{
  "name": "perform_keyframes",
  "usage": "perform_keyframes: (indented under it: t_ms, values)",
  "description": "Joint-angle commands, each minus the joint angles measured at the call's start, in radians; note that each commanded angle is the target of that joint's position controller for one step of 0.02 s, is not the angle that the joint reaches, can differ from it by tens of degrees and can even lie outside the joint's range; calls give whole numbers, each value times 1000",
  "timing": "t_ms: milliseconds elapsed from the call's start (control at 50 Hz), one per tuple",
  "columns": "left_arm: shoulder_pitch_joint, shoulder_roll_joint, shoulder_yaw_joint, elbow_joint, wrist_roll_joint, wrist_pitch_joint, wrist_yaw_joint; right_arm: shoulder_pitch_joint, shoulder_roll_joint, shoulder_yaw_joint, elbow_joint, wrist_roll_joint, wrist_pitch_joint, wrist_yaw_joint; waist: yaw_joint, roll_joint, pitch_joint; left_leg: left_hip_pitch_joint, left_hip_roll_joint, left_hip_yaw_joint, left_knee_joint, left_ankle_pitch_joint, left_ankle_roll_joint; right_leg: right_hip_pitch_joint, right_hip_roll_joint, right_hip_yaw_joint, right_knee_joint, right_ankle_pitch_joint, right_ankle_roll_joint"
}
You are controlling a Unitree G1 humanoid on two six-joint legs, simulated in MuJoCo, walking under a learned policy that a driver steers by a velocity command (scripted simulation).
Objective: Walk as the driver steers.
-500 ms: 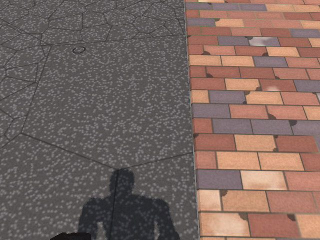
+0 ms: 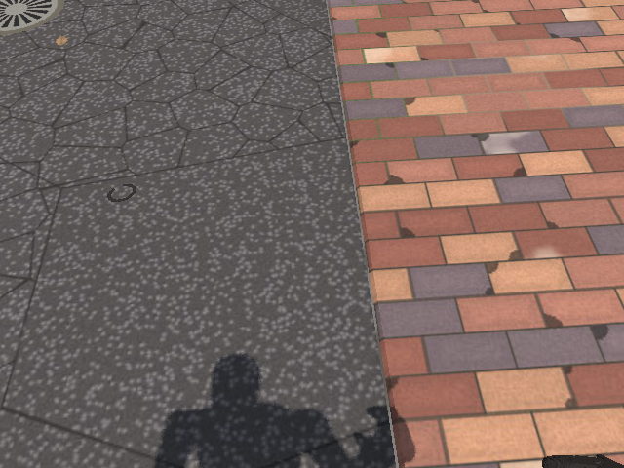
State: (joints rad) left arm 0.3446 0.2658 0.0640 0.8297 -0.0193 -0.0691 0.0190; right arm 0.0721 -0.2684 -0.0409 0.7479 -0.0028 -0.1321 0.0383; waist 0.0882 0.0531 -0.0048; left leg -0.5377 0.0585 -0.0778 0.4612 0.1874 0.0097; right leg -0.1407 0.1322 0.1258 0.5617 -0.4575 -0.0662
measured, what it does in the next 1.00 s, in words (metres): walks ahead: left foot 0.05 m lower, then right foot 0.05 m higher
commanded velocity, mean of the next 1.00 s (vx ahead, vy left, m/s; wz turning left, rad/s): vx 0.50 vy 0.00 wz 0.03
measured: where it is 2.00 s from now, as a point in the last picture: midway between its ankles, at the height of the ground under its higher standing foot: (303, 301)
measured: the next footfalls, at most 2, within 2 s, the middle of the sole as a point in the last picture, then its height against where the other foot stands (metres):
left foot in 0.06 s outside the picture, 0.05 m lower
right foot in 0.54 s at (403, 449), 0.05 m higher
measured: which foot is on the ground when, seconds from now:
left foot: up 0.00-0.04, down 0.06-0.62, up 0.64-1.00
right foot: down 0.00-0.08, up 0.10-0.52, down 0.54-1.00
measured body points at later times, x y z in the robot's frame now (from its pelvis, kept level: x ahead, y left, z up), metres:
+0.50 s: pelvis +0.28 +0.05 -0.03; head +0.31 +0.06 +0.42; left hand +0.51 +0.25 -0.12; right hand +0.24 -0.20 -0.16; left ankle +0.16 +0.14 -0.77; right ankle +0.47 -0.10 -0.70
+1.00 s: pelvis +0.53 +0.06 +0.00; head +0.52 +0.09 +0.45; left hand +0.57 +0.33 -0.14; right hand +0.68 -0.19 -0.10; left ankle +0.59 +0.19 -0.72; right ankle +0.49 -0.09 -0.72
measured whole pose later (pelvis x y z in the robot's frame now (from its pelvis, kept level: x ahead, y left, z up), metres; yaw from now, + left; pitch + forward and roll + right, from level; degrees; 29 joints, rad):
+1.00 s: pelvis +0.53 +0.06 +0.00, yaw +7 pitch +0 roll -4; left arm 0.26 0.24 0.10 0.89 0.00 -0.10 0.01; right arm 0.18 -0.26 -0.07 0.85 0.02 0.00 0.03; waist 0.02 0.02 -0.02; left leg -0.44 0.11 0.00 0.65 -0.07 0.01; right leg -0.15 -0.03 -0.17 0.55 -0.41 -0.09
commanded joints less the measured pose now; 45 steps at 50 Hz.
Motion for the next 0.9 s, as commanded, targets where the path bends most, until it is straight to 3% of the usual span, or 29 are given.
perform_keyframes:
  t_ms: [20,40,60,80,100,120,140,160,180,200,220,260,300,340,420,480,520,560,580,600,620,640,660,680,720,740,780,840,900]
  values:
    - [68,152,38,-25,9,8,11,-79,-96,-24,-95,11,-18,10,-4,-137,37,0,3,-6,-35,-161,31,32,-288,243,11,372,-142]
    - [61,149,37,-28,10,13,8,-13,-102,-30,-77,12,-19,8,-39,-127,16,82,-5,15,-71,-179,51,34,-267,230,81,430,-124]
    - [62,121,25,-33,13,12,-2,105,-136,-46,-45,2,-21,3,-90,-92,-65,266,-4,31,-46,-142,82,-7,-213,187,234,500,-100]
    - [63,58,0,-50,13,3,-13,292,-186,-59,-16,-22,-23,-1,-163,-2,-223,586,120,-79,84,3,136,-197,-158,110,534,349,-60]
    - [256,-20,-24,-9,9,-13,-21,402,-234,-74,18,-8,-8,0,-122,256,-359,935,320,-410,125,76,285,-531,-7,35,896,-276,18]
    - [247,55,-21,-36,-32,-27,-16,517,-241,-85,74,38,11,10,-173,278,-399,1018,398,-702,-51,-415,343,-743,-45,49,1009,-204,32]
    - [69,122,-3,-63,-43,-28,-6,449,-157,-64,52,29,22,-2,-206,116,-216,911,344,-620,-115,-545,286,-849,-106,13,1020,-106,31]
    - [-66,139,0,-102,-22,-26,2,335,-126,-45,25,13,29,-11,-191,-6,-87,732,297,-500,-145,-457,243,-839,-147,-39,980,5,34]
    - [-103,122,1,-116,4,-23,8,270,-116,-34,8,-5,27,-10,-157,-32,-30,581,269,-428,-158,-302,245,-789,-179,-45,933,71,41]
    - [-79,100,1,-118,18,-19,6,231,-102,-28,7,-16,21,-8,-111,-12,-21,476,232,-369,-169,-192,241,-712,-214,-30,873,118,36]
    - [-51,79,0,-113,18,-13,3,223,-79,-21,15,-15,18,-5,-84,19,-18,420,185,-296,-191,-143,228,-665,-233,-37,826,132,34]
    - [-25,47,-1,-108,10,-10,-3,257,-72,-19,46,-4,12,-7,-63,53,-21,401,149,-205,-209,2,221,-673,-239,-63,788,189,40]
    - [-59,31,-5,-125,22,-6,-4,278,-79,-23,67,-3,23,-21,-57,37,-6,376,126,-127,-228,87,215,-685,-253,-77,661,283,62]
    - [-145,-17,-22,-153,32,-9,-5,299,-83,-22,75,-2,37,-33,-80,18,-16,401,140,-104,-237,167,205,-685,-254,-94,549,335,70]
    - [-338,-38,-36,-218,17,-21,-22,392,-91,-23,106,19,60,-48,-152,-4,35,485,129,-66,-266,122,165,-704,-224,-140,283,434,64]
    - [-426,-43,-39,-253,1,-28,-40,453,-107,-22,126,15,79,-47,-177,31,62,520,148,-59,-285,103,171,-629,-173,-202,185,369,45]
    - [-420,-20,-29,-263,-2,-36,-50,445,-110,-19,127,15,86,-49,-148,66,45,579,165,-48,-233,253,164,-566,-138,-218,133,310,14]
    - [-337,28,-8,-255,6,-40,-53,412,-130,-24,126,22,90,-64,-74,114,-44,663,168,-25,-107,555,123,-409,-101,-195,39,344,-17]
    - [-302,63,12,-229,17,-48,-53,508,-56,-6,128,21,90,-59,-93,15,-151,493,121,7,43,673,84,-112,-98,-182,83,364,-66]
    - [-163,48,27,-201,9,-42,-52,463,-88,-6,125,20,79,-56,5,30,-248,322,100,16,200,604,49,148,-134,-105,66,369,-106]
    - [18,87,49,-142,16,-25,-42,398,-90,-9,113,24,64,-53,88,-75,-343,122,14,56,465,460,3,401,-252,89,-18,270,-160]
    - [135,125,52,-82,30,-19,-32,336,-64,-1,67,18,38,-41,110,-223,-403,-43,-49,5,752,-392,0,505,-445,367,-154,295,-231]
    - [67,101,47,-89,38,-13,-21,280,-107,-24,48,27,29,-35,75,-193,-345,-78,-31,-68,824,-623,30,410,-465,419,-187,194,-221]
    - [-41,94,40,-97,38,-19,-24,194,-111,-32,10,41,30,-31,26,-121,-150,-100,11,-47,762,-598,45,205,-426,324,-242,211,-191]
    - [-156,11,24,-92,27,-36,-34,205,-64,-36,27,33,51,-39,-61,-98,-32,-33,53,-13,649,-572,53,1,-356,158,-285,287,-154]
    - [-195,-12,22,-90,28,-40,-37,261,-39,-38,52,37,70,-42,-102,-142,-19,34,58,-9,620,-561,47,-89,-336,95,-307,275,-147]
    - [-210,1,30,-73,28,-46,-36,304,0,-33,83,29,97,-42,-134,-159,10,105,47,25,551,-490,27,-205,-339,11,-354,268,-152]
    - [-207,63,51,-46,26,-49,-23,232,-8,-30,79,9,107,-32,-137,-157,15,160,51,40,371,-314,9,-248,-340,-83,-354,262,-140]
    - [-218,89,59,-34,19,-56,-13,173,-45,-37,72,22,117,-15,-135,-171,-11,210,57,44,262,-210,-12,-222,-361,-124,-299,221,-123]
Keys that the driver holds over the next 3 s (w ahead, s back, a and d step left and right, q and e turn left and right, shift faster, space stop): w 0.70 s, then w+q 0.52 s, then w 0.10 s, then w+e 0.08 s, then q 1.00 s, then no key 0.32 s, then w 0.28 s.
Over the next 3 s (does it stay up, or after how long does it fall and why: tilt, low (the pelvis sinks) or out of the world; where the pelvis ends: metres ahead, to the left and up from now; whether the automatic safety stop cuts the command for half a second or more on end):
stays up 0.93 0.20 -0.03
